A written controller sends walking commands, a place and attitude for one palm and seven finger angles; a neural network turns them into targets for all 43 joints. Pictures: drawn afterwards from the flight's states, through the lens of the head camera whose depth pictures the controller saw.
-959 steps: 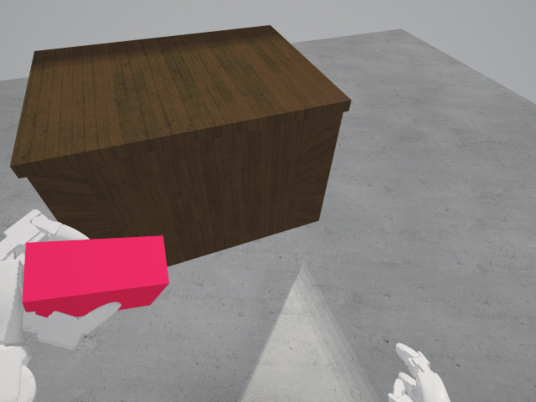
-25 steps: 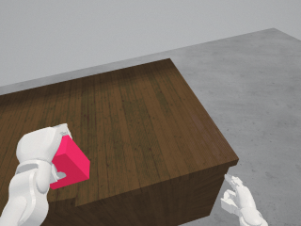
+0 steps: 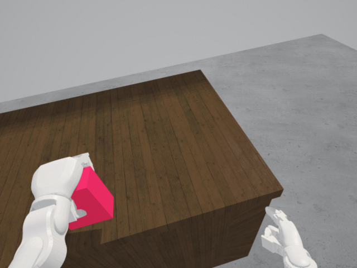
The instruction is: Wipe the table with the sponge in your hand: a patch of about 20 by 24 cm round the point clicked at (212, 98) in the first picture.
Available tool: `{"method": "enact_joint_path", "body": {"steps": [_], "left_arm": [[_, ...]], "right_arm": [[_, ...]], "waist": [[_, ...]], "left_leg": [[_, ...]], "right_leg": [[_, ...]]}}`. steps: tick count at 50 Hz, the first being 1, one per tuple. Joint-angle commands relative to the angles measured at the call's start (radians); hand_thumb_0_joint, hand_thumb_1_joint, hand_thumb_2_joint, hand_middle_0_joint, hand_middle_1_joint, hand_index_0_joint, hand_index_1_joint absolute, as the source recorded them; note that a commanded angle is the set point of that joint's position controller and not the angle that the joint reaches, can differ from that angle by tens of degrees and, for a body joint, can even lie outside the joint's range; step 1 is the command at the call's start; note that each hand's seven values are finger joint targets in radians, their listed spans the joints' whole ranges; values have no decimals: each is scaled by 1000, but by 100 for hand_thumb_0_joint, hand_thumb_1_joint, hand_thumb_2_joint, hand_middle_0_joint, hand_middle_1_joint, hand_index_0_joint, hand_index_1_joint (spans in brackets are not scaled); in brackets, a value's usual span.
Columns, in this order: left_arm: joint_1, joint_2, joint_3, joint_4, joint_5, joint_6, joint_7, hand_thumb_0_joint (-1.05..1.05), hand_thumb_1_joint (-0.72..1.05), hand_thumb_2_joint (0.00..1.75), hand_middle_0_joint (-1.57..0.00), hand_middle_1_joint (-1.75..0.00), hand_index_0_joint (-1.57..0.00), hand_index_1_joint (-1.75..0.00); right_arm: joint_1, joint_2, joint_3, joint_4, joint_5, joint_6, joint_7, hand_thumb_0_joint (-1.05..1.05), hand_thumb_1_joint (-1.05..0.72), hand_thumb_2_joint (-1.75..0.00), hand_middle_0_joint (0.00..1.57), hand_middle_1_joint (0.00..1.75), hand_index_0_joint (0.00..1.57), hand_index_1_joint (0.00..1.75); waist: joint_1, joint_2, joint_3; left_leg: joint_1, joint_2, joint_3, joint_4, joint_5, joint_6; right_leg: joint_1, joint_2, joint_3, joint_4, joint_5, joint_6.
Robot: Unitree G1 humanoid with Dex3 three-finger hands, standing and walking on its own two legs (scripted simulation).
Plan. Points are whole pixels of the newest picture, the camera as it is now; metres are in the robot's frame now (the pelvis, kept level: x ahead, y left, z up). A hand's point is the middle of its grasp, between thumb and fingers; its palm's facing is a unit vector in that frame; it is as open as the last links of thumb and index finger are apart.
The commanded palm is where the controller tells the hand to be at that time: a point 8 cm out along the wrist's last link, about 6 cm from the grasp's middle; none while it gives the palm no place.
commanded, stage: move the sponge above the wiping area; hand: left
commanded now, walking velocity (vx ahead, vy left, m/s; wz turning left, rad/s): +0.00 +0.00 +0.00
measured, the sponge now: (84, 204) +0.22 +0.27 +0.03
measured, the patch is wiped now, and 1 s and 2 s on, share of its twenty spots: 0.00 0.00 0.00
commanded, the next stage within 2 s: lower the sponge onto the table in 1.22 s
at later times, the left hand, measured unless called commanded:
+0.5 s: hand (78, 194) +0.22 +0.27 +0.07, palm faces +0.00 -0.10 -0.99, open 10.0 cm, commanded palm +0.19 +0.26 +0.14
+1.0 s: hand (83, 194) +0.22 +0.26 +0.07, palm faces +0.02 -0.10 -0.99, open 10.0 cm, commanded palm +0.19 +0.26 +0.13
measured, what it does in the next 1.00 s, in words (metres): stands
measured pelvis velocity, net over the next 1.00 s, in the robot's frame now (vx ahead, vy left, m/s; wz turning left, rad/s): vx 0.00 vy -0.01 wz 0.00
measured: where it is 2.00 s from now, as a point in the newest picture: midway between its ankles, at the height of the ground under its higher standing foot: outside the picture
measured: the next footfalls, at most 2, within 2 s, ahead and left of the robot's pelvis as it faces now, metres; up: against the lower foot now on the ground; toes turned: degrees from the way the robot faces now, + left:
none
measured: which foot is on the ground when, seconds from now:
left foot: down 0.00-1.00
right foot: down 0.00-1.00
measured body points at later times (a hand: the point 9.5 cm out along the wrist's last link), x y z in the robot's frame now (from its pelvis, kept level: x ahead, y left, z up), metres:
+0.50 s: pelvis +0.00 +0.00 +0.00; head -0.01 -0.05 +0.45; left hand +0.22 +0.27 +0.13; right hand +0.25 -0.20 -0.09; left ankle +0.01 +0.10 -0.74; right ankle +0.01 -0.10 -0.74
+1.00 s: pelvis +0.00 -0.01 +0.00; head -0.01 -0.05 +0.45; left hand +0.22 +0.26 +0.12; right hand +0.25 -0.21 -0.09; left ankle +0.01 +0.10 -0.74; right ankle +0.01 -0.10 -0.74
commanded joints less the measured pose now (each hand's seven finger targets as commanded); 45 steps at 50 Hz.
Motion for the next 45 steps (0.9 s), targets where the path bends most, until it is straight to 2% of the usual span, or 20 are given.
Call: {"method": "enact_joint_path", "body": {"steps": [1,4,6,8,11,12,15,16,17,21,23,26,28,31,33,36,37,38,41,45], "left_arm": [[-238,233,163,-246,34,-35,56,0,10,130,-120,-160,-120,-160],[-219,228,161,-191,43,-47,68,0,10,130,-120,-160,-120,-160],[-219,248,188,-204,33,-46,80,0,10,130,-120,-160,-120,-160],[-238,190,131,-176,35,-46,81,0,10,130,-120,-160,-120,-160],[-240,214,147,-211,39,-46,84,0,10,130,-120,-160,-120,-160],[-195,182,127,-180,34,-43,82,0,10,130,-120,-160,-120,-160],[-211,214,146,-134,42,-37,77,0,10,130,-120,-160,-120,-160],[-233,235,170,-160,39,-36,79,0,10,130,-120,-160,-120,-160],[-210,170,115,-153,31,-38,77,0,10,130,-120,-160,-120,-160],[-253,210,147,-158,43,-50,86,0,10,130,-120,-160,-120,-160],[-234,164,105,-145,45,-60,89,0,10,130,-120,-160,-120,-160],[-253,189,128,-152,52,-57,100,0,10,130,-120,-160,-120,-160],[-241,162,105,-116,55,-52,104,0,10,130,-120,-160,-120,-160],[-265,202,143,-110,52,-44,115,0,10,130,-120,-160,-120,-160],[-288,148,87,-95,60,-43,114,0,10,130,-120,-160,-120,-160],[-265,189,126,-108,60,-43,120,0,10,130,-120,-160,-120,-160],[-253,138,81,-125,56,-44,116,0,10,130,-120,-160,-120,-160],[-236,153,96,-116,53,-45,118,0,10,130,-120,-160,-120,-160],[-252,178,115,-144,59,-37,122,0,10,130,-120,-160,-120,-160],[-229,153,89,-126,56,-25,118,0,10,130,-120,-160,-120,-160]], "right_arm": [[-231,-78,-29,-186,2,-62,-7,0,-90,-90,20,30,20,30],[-201,-84,-34,-171,-2,-64,-8,0,-90,-90,20,30,20,30],[-225,-85,-31,-172,1,-63,-10,0,-90,-90,20,30,20,30],[-211,-78,-32,-168,4,-68,-11,0,-90,-90,20,30,20,30],[-234,-81,-32,-173,2,-71,-10,0,-90,-90,20,30,20,30],[-216,-75,-34,-173,2,-73,-8,0,-90,-90,20,30,20,30],[-209,-88,-36,-159,1,-61,-10,0,-90,-90,20,30,20,30],[-231,-89,-31,-163,3,-63,-10,0,-90,-90,20,30,20,30],[-218,-78,-32,-172,4,-66,-10,0,-90,-90,20,30,20,30],[-224,-85,-36,-164,3,-68,-13,0,-90,-90,20,30,20,30],[-214,-75,-37,-168,3,-76,-12,0,-90,-90,20,30,20,30],[-219,-82,-39,-162,1,-74,-11,0,-90,-90,20,30,20,30],[-211,-80,-38,-160,2,-75,-10,0,-90,-90,20,30,20,30],[-219,-86,-40,-159,4,-71,-13,0,-90,-90,20,30,20,30],[-215,-79,-38,-155,7,-72,-12,0,-90,-90,20,30,20,30],[-219,-87,-42,-157,5,-72,-9,0,-90,-90,20,30,20,30],[-220,-76,-40,-168,6,-75,-6,0,-90,-90,20,30,20,30],[-214,-78,-43,-162,5,-76,-5,0,-90,-90,20,30,20,30],[-230,-82,-42,-164,4,-70,-3,0,-90,-90,20,30,20,30],[-221,-82,-42,-164,5,-63,1,0,-90,-90,20,30,20,30]], "waist": [[13,-55,-193],[14,-85,-199],[14,-54,-173],[2,-51,-176],[14,-12,-196],[11,-41,-197],[8,-83,-171],[11,-69,-166],[2,-65,-176],[6,-55,-177],[4,-65,-187],[8,-40,-185],[5,-77,-181],[9,-68,-175],[-1,-68,-186],[12,-51,-206],[9,-46,-214],[12,-76,-218],[15,-47,-197],[10,-82,-191]], "left_leg": [[82,0,-143,-21,191,11],[73,-1,-138,-16,211,6],[71,-1,-142,-22,183,7],[68,1,-132,-22,183,6],[85,-6,-140,-25,186,6],[73,-3,-134,-21,192,8],[58,-7,-131,-21,183,6],[62,-7,-139,-26,169,6],[57,-5,-126,-21,167,11],[70,-7,-132,-24,147,9],[68,-4,-130,-20,165,9],[74,-6,-130,-22,165,7],[59,-6,-129,-21,170,6],[56,-8,-132,-28,137,7],[57,-7,-122,-25,143,7],[68,-11,-132,-22,164,6],[67,-10,-123,-18,174,9],[68,-9,-127,-14,182,8],[72,-8,-134,-23,175,6],[62,-8,-130,-20,184,5]], "right_leg": [[23,-6,165,-67,118,-53],[24,-16,150,-64,142,-47],[21,-7,169,-75,110,-55],[11,-16,142,-73,106,-47],[27,-7,168,-71,115,-59],[32,-14,136,-65,114,-50],[14,-17,150,-78,119,-45],[15,-6,170,-79,102,-55],[22,-14,137,-74,96,-46],[5,-4,168,-83,75,-52],[5,-12,142,-75,88,-46],[5,-5,165,-79,95,-54],[2,-12,140,-73,98,-47],[3,-4,162,-80,63,-52],[-4,-10,139,-76,66,-46],[14,-3,162,-71,94,-55],[20,-10,140,-65,106,-49],[20,-11,143,-65,114,-47],[14,-4,162,-72,103,-55],[17,-14,145,-72,119,-45]]}}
